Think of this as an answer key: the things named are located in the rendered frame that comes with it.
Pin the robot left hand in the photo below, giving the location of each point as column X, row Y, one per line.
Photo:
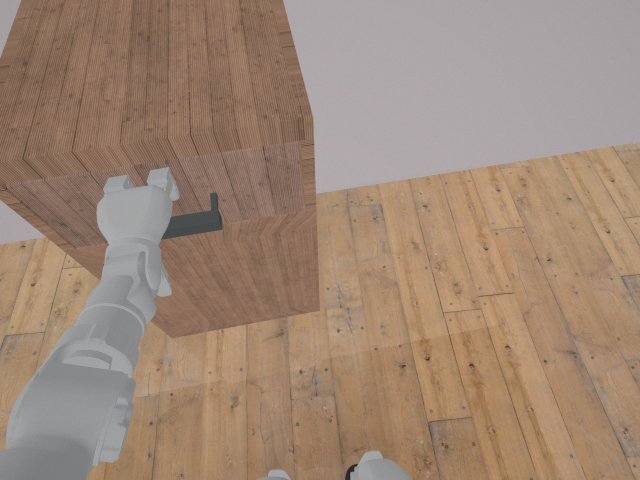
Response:
column 144, row 212

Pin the handle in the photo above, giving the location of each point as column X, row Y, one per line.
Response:
column 195, row 223

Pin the robot right thigh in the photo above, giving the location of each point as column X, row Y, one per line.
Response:
column 379, row 469

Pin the left robot upper arm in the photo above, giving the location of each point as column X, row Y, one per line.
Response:
column 74, row 418

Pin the robot left forearm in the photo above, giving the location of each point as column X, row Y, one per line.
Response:
column 112, row 323

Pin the cabinet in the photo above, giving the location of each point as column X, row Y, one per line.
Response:
column 88, row 85

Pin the robot right shin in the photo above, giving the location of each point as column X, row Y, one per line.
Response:
column 370, row 455

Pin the drawer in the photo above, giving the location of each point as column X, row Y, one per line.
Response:
column 250, row 183

